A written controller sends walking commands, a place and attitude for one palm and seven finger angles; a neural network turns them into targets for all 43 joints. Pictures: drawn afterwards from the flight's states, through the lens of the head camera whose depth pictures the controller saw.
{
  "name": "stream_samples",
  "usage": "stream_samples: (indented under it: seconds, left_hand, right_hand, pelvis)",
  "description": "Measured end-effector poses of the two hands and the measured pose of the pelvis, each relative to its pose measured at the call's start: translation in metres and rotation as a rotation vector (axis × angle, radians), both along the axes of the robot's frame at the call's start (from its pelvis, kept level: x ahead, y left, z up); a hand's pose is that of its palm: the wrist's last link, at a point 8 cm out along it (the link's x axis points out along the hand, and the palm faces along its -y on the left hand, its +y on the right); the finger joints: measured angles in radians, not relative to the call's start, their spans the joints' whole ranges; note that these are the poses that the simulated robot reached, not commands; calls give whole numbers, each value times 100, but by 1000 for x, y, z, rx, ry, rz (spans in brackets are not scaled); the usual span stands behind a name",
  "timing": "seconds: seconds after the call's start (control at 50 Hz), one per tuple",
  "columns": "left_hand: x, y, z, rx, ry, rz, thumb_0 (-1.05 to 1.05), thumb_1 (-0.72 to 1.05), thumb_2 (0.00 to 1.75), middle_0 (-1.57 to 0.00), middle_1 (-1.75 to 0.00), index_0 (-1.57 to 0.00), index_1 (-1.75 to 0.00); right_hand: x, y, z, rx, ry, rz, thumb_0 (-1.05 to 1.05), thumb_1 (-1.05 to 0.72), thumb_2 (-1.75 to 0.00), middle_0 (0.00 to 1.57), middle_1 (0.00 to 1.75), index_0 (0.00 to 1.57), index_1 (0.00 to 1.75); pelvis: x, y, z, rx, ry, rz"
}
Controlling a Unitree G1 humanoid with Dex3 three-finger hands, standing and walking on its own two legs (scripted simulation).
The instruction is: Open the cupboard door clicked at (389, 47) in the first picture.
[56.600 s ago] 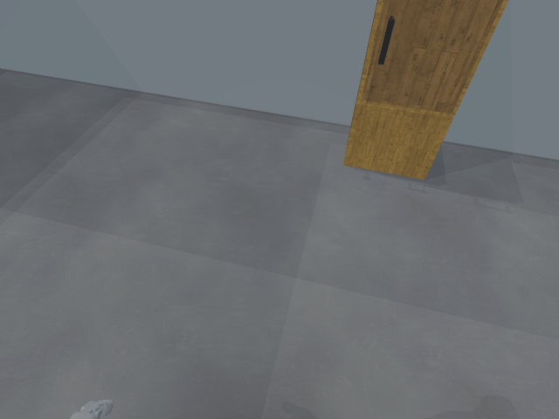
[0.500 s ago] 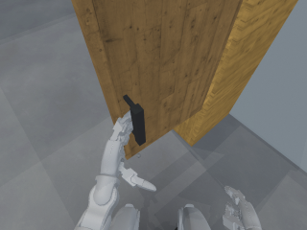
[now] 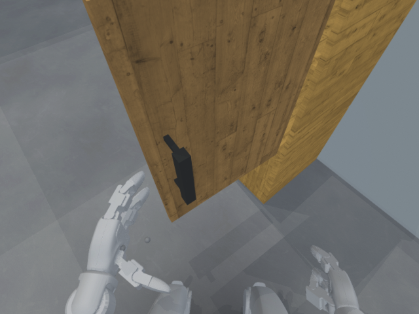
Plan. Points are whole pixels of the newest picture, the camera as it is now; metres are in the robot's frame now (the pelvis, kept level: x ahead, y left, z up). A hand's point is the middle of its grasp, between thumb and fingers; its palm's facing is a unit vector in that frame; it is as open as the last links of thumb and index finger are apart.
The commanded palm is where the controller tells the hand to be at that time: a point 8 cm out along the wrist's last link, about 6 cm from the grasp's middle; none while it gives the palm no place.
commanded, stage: slide the hand sideways off the handle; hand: left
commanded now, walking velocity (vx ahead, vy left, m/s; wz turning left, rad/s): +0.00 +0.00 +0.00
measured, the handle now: (179, 171) +0.37 +0.09 +0.04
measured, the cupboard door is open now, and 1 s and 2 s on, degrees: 86 86 86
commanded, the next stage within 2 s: draw the hand back to the body in 0.18 s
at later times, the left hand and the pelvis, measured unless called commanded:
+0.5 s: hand (112, 242) +0.22 +0.16 +0.09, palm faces -0.05 -1.00 -0.08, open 16.3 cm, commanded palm +0.20 +0.22 +0.09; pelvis +0.00 +0.01 +0.01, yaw +0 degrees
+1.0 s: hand (37, 231) +0.21 +0.23 +0.16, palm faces +0.20 -0.91 -0.35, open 14.8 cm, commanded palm +0.18 +0.28 +0.19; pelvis +0.02 +0.03 +0.07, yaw +0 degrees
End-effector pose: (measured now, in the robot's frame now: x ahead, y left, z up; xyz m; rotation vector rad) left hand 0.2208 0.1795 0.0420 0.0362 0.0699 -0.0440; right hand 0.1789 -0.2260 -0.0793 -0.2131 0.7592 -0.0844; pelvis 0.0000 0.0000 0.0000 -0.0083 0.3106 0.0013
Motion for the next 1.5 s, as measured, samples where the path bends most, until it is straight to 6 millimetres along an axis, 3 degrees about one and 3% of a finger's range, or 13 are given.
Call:
stream_samples:
  seconds: [0.12, 0.34, 0.52, 0.7, 0.82, 0.92, 1.06, 1.24, 1.5]
  left_hand:
    - [-10, 15, 1, 9, -28, 4, -2, -50, 30, -15, -30, -15, -30]
    - [-11, 17, 0, -16, -26, -43, -2, -50, 30, -15, -30, -15, -30]
    - [-21, 39, 54, 42, -64, 1, -2, -50, 30, -15, -30, -15, -30]
    - [-29, 56, 73, 31, -22, 0, -1, -50, 30, -15, -30, -15, -30]
    - [-31, 72, 100, 87, -68, 31, -2, -46, 32, -16, -30, -15, -30]
    - [-34, 86, 121, 254, 1, 183, -1, -34, 37, -16, -30, -16, -30]
    - [-44, 104, 145, 359, 32, 310, -1, -13, 46, -17, -30, -17, -30]
    - [-36, 123, 188, 410, -88, 411, -1, 18, 59, -18, -30, -18, -30]
    - [-34, 142, 239, 472, -239, 481, 0, 63, 79, -20, -30, -20, -30]
  right_hand:
    - [-1, -5, -1, -25, -17, 2, 2, -91, -90, 20, 30, 20, 30]
    - [-7, 2, -3, -28, -49, -14, 2, -91, -90, 20, 30, 20, 30]
    - [-14, 18, 21, 17, -62, -39, 2, -90, -90, 20, 30, 20, 30]
    - [-7, 19, 55, -14, -125, -28, 2, -90, -90, 20, 30, 21, 30]
    - [1, 19, 72, -27, -159, -34, 2, -90, -90, 20, 30, 20, 30]
    - [7, 25, 83, -21, -157, -47, 2, -90, -90, 20, 30, 20, 30]
    - [10, 37, 89, -1, -136, -30, 2, -90, -90, 20, 30, 20, 30]
    - [16, 42, 97, 6, -132, -2, 2, -90, -90, 20, 30, 21, 30]
    - [25, 29, 112, -12, -143, -1, 2, -90, -90, 20, 30, 21, 30]
  pelvis:
    - [-2, 0, -5, -9, 4, 7]
    - [-8, 7, -11, -18, 4, 2]
    - [-4, 13, 12, -24, -58, 4]
    - [4, 18, 33, -30, -112, 9]
    - [11, 20, 44, -33, -147, 7]
    - [19, 24, 59, -27, -183, 2]
    - [25, 28, 75, -21, -237, -3]
    - [30, 29, 91, -14, -302, -6]
    - [35, 23, 104, -13, -358, -20]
